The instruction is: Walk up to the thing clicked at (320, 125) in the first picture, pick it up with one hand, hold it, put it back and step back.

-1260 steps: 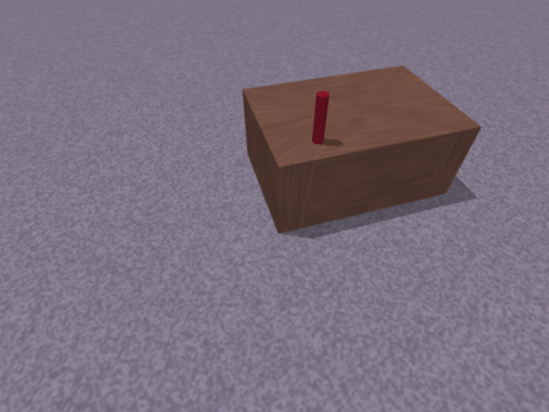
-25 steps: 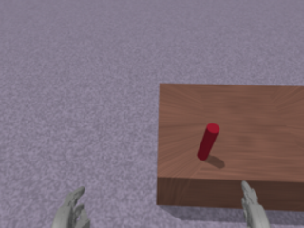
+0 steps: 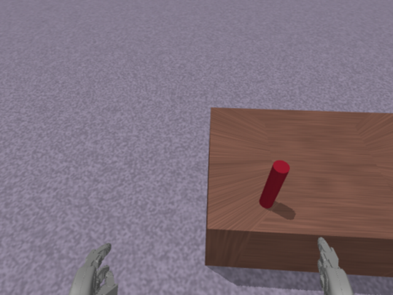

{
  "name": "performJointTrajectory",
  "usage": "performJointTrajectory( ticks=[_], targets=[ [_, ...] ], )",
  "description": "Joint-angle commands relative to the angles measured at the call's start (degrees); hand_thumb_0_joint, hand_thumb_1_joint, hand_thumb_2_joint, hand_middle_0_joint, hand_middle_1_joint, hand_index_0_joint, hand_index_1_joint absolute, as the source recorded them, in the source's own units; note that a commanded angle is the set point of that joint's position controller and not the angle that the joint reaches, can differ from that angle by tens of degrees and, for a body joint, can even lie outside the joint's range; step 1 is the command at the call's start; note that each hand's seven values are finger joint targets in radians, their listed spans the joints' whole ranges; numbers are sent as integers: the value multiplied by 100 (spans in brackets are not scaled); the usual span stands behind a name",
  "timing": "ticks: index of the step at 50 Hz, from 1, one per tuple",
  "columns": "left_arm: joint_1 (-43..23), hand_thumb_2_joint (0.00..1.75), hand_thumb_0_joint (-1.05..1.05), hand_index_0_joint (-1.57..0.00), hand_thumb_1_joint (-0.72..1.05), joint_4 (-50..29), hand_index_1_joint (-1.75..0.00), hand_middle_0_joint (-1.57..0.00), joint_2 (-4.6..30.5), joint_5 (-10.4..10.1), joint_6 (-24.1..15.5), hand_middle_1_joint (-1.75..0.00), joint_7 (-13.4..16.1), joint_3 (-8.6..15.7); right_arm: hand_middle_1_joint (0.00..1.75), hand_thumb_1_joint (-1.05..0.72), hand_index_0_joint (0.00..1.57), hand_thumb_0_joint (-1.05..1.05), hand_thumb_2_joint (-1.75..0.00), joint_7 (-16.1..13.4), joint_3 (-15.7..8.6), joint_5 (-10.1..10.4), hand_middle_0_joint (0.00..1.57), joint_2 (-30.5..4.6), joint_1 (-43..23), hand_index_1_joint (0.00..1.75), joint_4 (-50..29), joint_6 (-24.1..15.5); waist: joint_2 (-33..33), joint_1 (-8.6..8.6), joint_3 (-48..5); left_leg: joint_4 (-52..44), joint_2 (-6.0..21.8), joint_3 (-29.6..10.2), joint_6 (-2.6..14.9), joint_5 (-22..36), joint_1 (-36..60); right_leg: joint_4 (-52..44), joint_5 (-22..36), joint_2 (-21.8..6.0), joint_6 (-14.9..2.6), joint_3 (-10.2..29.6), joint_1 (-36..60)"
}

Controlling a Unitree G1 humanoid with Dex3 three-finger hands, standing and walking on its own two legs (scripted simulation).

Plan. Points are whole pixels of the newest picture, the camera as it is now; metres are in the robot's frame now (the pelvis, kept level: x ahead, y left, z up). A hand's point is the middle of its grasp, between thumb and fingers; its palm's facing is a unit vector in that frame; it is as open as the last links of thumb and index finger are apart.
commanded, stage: home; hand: right
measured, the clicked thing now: (272, 186) +0.49 -0.22 -0.19
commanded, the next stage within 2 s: stand in 0.46 s
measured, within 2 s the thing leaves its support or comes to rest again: neither
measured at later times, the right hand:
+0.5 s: hand (303, 293) +0.17 -0.18 -0.05, palm faces +0.16 +0.95 -0.28, open 17.3 cm
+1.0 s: hand out of the picture +0.07 -0.26 -0.11, palm faces +0.00 +0.92 -0.38, open 9.4 cm
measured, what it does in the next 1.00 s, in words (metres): stands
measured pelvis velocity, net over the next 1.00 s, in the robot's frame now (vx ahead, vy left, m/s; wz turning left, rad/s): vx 0.00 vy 0.00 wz -0.02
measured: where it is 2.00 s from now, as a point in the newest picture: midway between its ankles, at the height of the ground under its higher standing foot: outside the picture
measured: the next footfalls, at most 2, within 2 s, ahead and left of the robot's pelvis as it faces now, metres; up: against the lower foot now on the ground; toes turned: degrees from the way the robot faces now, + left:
none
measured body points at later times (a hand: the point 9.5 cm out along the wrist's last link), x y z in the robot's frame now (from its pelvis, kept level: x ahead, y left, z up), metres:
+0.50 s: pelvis -0.01 +0.00 +0.00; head +0.02 +0.00 +0.45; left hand +0.15 +0.24 -0.07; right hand +0.15 -0.23 -0.03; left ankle +0.00 +0.14 -0.68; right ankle +0.00 -0.14 -0.68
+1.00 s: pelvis +0.00 +0.00 +0.03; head +0.02 +0.00 +0.48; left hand +0.09 +0.29 -0.10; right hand +0.07 -0.30 -0.08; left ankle +0.00 +0.14 -0.68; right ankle +0.00 -0.14 -0.68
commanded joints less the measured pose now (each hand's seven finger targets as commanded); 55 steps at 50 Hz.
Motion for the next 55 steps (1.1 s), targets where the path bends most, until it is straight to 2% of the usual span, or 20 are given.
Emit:
performJointTrajectory(
  ticks=[1, 2, 4, 10, 15, 16, 17, 21, 22, 28, 29, 30, 31, 34, 38, 39, 42, 46, 49, 55],
  targets=[
    [-442, 90, 0, -20, 90, -316, -30, -20, 672, 20, -392, -30, 163, 303, 6, 53, 5, 0, -7, -122, -216, -44, 5, -584, 22, 6, -1219, -176, -246, 3, -505, -852, -176, 348, 144, 1408, 387, -782, 1341, 149, -235, -276, 437],
    [-516, 90, 0, -20, 90, -269, -30, -20, 620, 20, -422, -30, 192, 268, 5, 54, 5, 0, -6, -158, -261, -48, 5, -678, -132, 5, -1519, -207, -266, -4, -570, -898, -175, 315, 145, 1400, 436, -756, 1309, 164, -245, -297, 478],
    [-589, 90, 0, -20, 90, -23, -30, -20, 703, 25, -509, -30, 232, 312, 5, 54, 5, 0, -6, -176, -218, -30, 5, -589, 22, 5, -1169, -106, -99, 109, -254, -960, -190, 351, 135, 1204, 281, -789, 1085, 134, -261, -262, 339],
    [-815, 90, 0, -20, 90, 289, -30, -20, 714, 37, -739, -30, 285, 318, 5, 53, 5, 0, -6, -239, -188, -34, 5, -595, -11, 5, -1209, 85, -36, 66, -294, -1021, -199, 406, 140, 1054, 344, -844, 1009, 137, -255, -195, 344],
    [-881, 90, 0, -20, 90, 429, -30, -20, 715, 63, -927, -30, 346, 354, 6, 50, 6, 0, -8, -269, -215, -52, 6, -651, -38, 6, -1491, 237, -25, 13, -667, -1009, -202, 385, 126, 1351, 581, -733, 1289, 142, -245, -208, 507],
    [-857, 90, 0, -20, 90, 513, -30, -20, 699, 64, -966, -30, 355, 326, 5, 53, 5, 0, -6, -269, -130, -61, 5, -543, 0, 5, -1200, 290, 85, 105, -441, -1055, -202, 403, 110, 1233, 500, -778, 1160, 143, -261, -209, 407],
    [-879, 90, 0, -20, 90, 534, -30, -20, 714, 71, -1003, -30, 355, 346, 5, 54, 5, 0, -6, -287, -183, -60, 5, -600, -96, 5, -1409, 300, -48, 28, -507, -1046, -203, 405, 125, 1177, 532, -820, 1122, 145, -242, -201, 440],
    [-963, 90, 0, -20, 90, 579, -30, -20, 673, 88, -1118, -30, 388, 322, 5, 53, 5, 0, -6, -296, -238, -86, 5, -671, -138, 5, -1490, 383, -35, 4, -524, -1133, -198, 380, 119, 1076, 545, -817, 1028, 154, -247, -229, 446],
    [-962, 90, 0, -20, 90, 633, -30, -20, 677, 95, -1143, -30, 403, 312, 5, 54, 5, 0, -6, -300, -169, -85, 5, -590, -143, 5, -1367, 402, 9, 74, -424, -1172, -188, 366, 103, 1094, 551, -808, 1019, 167, -251, -252, 424],
    [-980, 90, 0, -20, 90, 782, -30, -20, 710, 118, -1291, -30, 411, 311, 5, 54, 5, 0, -6, -294, -193, -93, 5, -571, -78, 5, -1269, 538, -78, 55, -247, -1208, -202, 396, 113, 908, 468, -903, 851, 166, -243, -233, 399],
    [-1387, 90, 0, -20, 90, 2053, -30, -20, 1568, 892, -1078, -30, 73, 414, 13, 46, 13, 0, -14, 48, -495, -761, 13, -1869, -925, 13, 742, 115, 48, -90, 483, -1338, 163, -150, 476, 745, 1119, -1102, 1152, -38, -584, 226, 720],
    [-1286, 90, 0, -20, 90, 2123, -30, -20, 1514, 900, -1005, -30, -54, 504, 21, 38, 20, 0, -22, 223, -539, -763, 20, -1740, -749, 21, 1252, -74, -22, -69, 190, -1382, 299, -305, 620, 882, 1326, -1069, 1117, -9, -652, 168, 867],
    [-1306, 90, 0, -20, 90, 2172, -30, -20, 1498, 883, -999, -30, -116, 506, 29, 30, 20, 0, -30, 310, -527, -742, 20, -1704, -883, 29, 1429, -181, -50, -24, 141, -1309, 335, -391, 687, 1096, 1318, -1091, 1254, -35, -702, 208, 915],
    [-1455, 90, 0, -20, 90, 2395, -30, -20, 1519, 592, -956, -30, -298, 514, 30, 6, 20, 0, -54, 466, -402, -522, 20, -1662, -1058, 30, 1906, -371, 41, 61, 223, -1511, 294, -327, 633, 1370, 1190, -1210, 1173, -37, -631, 200, 1306],
    [-1418, 90, 0, -20, 90, 2844, -30, -20, 1556, 486, -899, -30, -420, 500, 30, -26, 20, 0, -86, 525, -387, -420, 20, -1617, -1348, 30, 2660, -394, -195, 19, 301, -1594, 214, -259, 515, 822, 1237, -1720, 757, -112, -599, 481, 1377],
    [-1453, 90, 0, -20, 90, 2950, -30, -20, 1597, 516, -888, -30, -432, 498, 30, -34, 20, 0, -90, 537, -378, -415, 20, -1569, -1347, 30, 2834, -398, -367, -6, 363, -1543, 135, -182, 488, 743, 1268, -1955, 563, -186, -625, 614, 1363],
    [-1476, 90, 0, -20, 90, 3192, -30, -20, 1626, 475, -893, -30, -431, 496, 30, -58, 20, 0, -90, 533, -390, -416, 20, -1683, -1326, 30, 3330, -464, -219, -36, 180, -1621, 210, -232, 483, 1543, 1812, -1926, 1461, -244, -610, 602, 1477],
    [-1449, 90, 0, -20, 90, 3609, -30, -20, 1741, 429, -857, -30, -386, 497, 30, -90, 20, 0, -90, 499, -413, -390, 20, -1795, -1390, 30, 3871, -446, -250, -13, 419, -1958, 304, -280, 465, 1843, 1947, -2170, 1757, -246, -584, 556, 1738],
    [-1442, 90, 0, -20, 90, 3876, -30, -20, 1800, 389, -840, -30, -384, 486, 30, -90, 20, 0, -90, 481, -385, -341, 20, -1825, -1302, 30, 4266, -438, -287, -75, 359, -2068, 293, -177, 395, 2074, 2248, -2394, 2122, -338, -602, 640, 1970],
    [-1408, 90, 0, -20, 90, 4411, -30, -20, 1764, 323, -749, -30, -362, 433, 30, -90, 20, 0, -90, 439, -300, -319, 20, -1892, -1478, 30, 4857, -430, 6, -10, 486, -2730, 490, -296, 378, 2408, 2422, -2642, 2348, -261, -506, 463, 2479]
  ],
)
